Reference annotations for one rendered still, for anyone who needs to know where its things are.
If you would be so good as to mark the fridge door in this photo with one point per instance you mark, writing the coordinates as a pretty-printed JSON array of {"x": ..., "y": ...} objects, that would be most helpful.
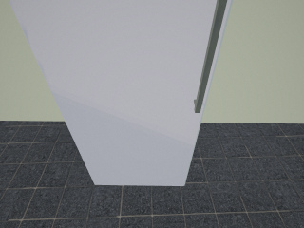
[{"x": 125, "y": 74}]

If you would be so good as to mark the handle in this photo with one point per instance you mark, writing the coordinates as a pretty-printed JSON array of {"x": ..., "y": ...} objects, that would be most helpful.
[{"x": 210, "y": 52}]

